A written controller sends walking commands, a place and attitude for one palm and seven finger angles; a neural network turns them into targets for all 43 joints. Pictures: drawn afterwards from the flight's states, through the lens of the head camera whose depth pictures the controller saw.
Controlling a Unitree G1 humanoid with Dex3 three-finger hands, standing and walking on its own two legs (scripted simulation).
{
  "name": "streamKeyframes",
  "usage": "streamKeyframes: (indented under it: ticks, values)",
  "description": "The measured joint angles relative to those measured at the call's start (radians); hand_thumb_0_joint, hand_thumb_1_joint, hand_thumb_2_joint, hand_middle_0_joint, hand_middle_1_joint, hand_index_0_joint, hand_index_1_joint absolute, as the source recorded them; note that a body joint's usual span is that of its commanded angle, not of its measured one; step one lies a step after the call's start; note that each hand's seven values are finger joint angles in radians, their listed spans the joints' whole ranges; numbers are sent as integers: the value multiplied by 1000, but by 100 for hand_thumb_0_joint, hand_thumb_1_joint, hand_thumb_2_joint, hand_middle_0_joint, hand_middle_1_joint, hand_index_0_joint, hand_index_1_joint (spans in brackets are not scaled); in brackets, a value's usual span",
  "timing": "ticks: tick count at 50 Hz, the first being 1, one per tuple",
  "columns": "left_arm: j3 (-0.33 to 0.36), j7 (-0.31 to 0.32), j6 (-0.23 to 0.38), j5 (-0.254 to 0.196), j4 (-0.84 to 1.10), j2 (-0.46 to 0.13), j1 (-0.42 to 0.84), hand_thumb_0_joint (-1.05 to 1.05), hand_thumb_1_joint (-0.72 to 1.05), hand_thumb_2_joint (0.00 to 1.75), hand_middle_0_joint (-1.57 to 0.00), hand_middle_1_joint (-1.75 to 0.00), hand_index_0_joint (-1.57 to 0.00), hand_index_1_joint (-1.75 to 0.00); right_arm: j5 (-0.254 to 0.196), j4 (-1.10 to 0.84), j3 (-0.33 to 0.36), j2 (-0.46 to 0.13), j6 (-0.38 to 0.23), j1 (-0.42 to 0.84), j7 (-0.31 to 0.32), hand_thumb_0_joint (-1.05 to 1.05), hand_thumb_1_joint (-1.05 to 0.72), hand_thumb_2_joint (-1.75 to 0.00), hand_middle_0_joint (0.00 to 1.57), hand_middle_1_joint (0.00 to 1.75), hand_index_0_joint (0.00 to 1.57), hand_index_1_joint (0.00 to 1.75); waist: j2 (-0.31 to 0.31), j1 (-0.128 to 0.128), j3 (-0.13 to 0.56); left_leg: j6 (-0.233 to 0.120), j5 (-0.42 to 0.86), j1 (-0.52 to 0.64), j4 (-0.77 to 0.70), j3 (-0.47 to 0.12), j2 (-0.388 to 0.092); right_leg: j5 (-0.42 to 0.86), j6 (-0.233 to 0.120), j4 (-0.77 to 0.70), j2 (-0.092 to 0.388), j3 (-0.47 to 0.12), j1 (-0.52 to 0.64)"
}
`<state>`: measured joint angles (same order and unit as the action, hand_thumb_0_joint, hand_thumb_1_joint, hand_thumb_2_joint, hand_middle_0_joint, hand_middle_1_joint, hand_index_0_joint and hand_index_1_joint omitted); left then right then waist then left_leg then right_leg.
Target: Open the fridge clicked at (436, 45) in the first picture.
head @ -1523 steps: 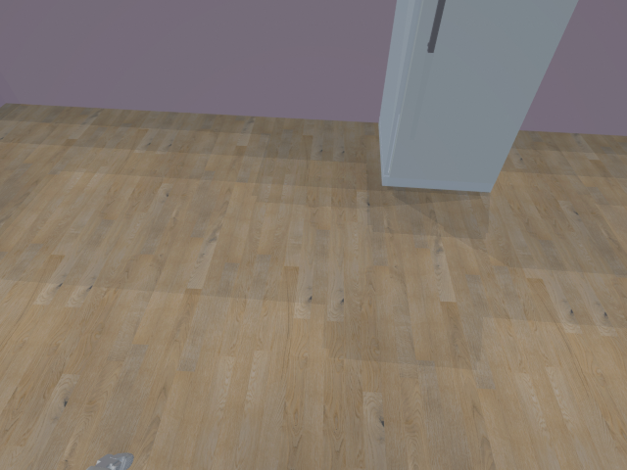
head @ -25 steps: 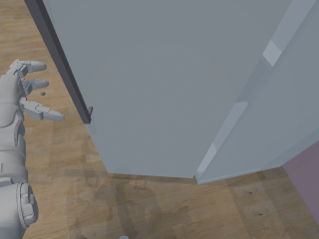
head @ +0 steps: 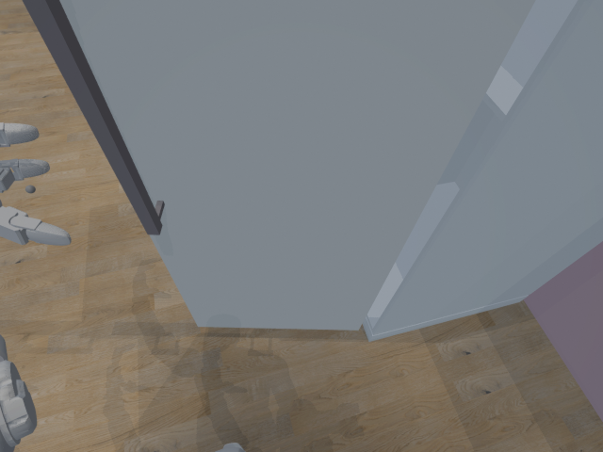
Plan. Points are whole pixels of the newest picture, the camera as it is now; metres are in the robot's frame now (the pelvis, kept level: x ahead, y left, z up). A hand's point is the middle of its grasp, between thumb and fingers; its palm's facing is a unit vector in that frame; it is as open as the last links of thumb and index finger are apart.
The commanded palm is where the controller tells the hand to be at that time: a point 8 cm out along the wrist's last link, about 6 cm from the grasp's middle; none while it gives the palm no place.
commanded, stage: slip the hand off the handle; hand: left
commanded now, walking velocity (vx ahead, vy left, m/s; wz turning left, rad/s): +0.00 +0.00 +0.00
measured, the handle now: (115, 129) +0.48 +0.23 +0.15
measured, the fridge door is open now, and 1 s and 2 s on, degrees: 75 75 75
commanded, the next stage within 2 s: draw the hand back to the body in 0.50 s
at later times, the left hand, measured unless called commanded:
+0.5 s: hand out of the picture +0.31 +0.33 +0.11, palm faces +0.27 -0.94 -0.22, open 14.6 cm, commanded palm +0.27 +0.37 +0.12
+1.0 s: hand out of the picture +0.26 +0.32 +0.13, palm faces +0.09 -1.00 +0.00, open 14.7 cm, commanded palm +0.22 +0.35 +0.15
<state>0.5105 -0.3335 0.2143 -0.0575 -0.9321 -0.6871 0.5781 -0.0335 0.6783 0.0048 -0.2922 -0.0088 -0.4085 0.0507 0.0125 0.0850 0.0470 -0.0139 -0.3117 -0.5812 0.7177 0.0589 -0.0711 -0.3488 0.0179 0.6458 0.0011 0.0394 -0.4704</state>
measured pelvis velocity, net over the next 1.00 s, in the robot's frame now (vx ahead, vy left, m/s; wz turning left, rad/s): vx -0.02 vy -0.01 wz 0.03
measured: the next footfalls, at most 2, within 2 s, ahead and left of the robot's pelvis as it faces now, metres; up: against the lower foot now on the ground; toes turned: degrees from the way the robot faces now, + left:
none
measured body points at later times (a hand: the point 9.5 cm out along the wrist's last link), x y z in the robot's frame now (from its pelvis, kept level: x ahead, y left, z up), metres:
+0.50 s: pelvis -0.01 -0.01 +0.00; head +0.01 +0.00 +0.45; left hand +0.29 +0.38 +0.12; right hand +0.15 -0.26 -0.08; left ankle +0.02 +0.11 -0.72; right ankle -0.02 -0.13 -0.72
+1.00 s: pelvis -0.02 -0.01 +0.01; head -0.01 -0.01 +0.46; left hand +0.24 +0.37 +0.14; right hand +0.14 -0.27 -0.07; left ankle +0.02 +0.11 -0.72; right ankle -0.02 -0.13 -0.72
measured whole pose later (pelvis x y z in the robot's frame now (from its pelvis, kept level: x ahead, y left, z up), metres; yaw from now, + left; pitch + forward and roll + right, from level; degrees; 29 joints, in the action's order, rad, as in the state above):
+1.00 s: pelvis -0.02 -0.01 +0.01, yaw +2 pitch +2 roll -1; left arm 0.53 -0.58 0.02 -0.40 -0.44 -0.55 0.11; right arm -0.09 0.59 -0.03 -0.31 -0.19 -0.29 0.11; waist 0.04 0.00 0.04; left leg -0.01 -0.28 -0.41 0.67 0.04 -0.05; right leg -0.34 0.01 0.62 0.02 0.06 -0.30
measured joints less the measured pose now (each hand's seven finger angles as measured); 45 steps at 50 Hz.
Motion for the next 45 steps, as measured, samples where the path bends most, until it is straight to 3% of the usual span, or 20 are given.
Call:
streamKeyframes:
  ticks: [5,13,22,32,35,37,40,45]
  values:
    - [14,12,-26,-12,93,43,-92,-1,-55,21,-25,-115,-26,-115,-5,-17,-1,6,-2,14,2,1,-90,-90,21,30,20,30,-5,-11,1,-1,-5,9,10,-1,2,-7,1,12,2,1,9]
    - [-23,45,-40,-35,252,109,-179,-1,-55,21,-25,-115,-26,-115,-8,-33,-12,15,-39,84,19,1,-90,-90,20,30,20,30,0,-44,-4,1,1,33,12,-22,7,-4,-2,5,5,21,46]
    - [-58,30,-111,-67,332,125,-260,-1,-55,21,-25,-115,-26,-115,-19,-64,-30,19,-77,146,34,1,-90,-90,20,30,20,30,11,-74,3,5,17,75,-12,-33,17,-1,-5,-5,12,33,89]
    - [-44,12,-94,-83,346,130,-286,-1,-55,20,-25,-116,-26,-115,-15,-42,-45,17,-112,165,51,1,-90,-90,21,30,21,30,4,-96,-22,16,30,84,-16,-53,17,-3,-16,2,9,52,99]
    - [-26,-100,-100,-209,309,136,-250,-1,-55,21,-25,-115,-26,-115,-32,-16,-52,12,-126,164,69,1,-90,-90,21,30,21,30,4,-95,-41,19,34,105,-24,-62,15,4,-20,-15,5,60,127]
    - [-15,-191,-106,-265,303,133,-246,-2,-55,21,-25,-115,-25,-115,-38,-8,-57,8,-134,158,80,1,-90,-90,21,30,21,30,2,-91,-39,19,36,119,-33,-59,13,9,-20,-27,3,58,141]
    - [-2,-281,-108,-300,312,112,-271,-1,-55,21,-25,-115,-25,-115,-41,-17,-56,-1,-146,147,84,1,-90,-90,21,30,21,30,3,-75,-21,18,33,134,-39,-48,11,10,-18,-31,2,47,150]
    - [24,-288,-158,-328,374,90,-378,-1,-55,20,-25,-115,-26,-115,-51,-71,-40,-17,-164,127,64,2,-90,-90,20,30,20,30,16,-62,-7,12,29,154,-47,-21,16,3,-10,-18,11,20,151]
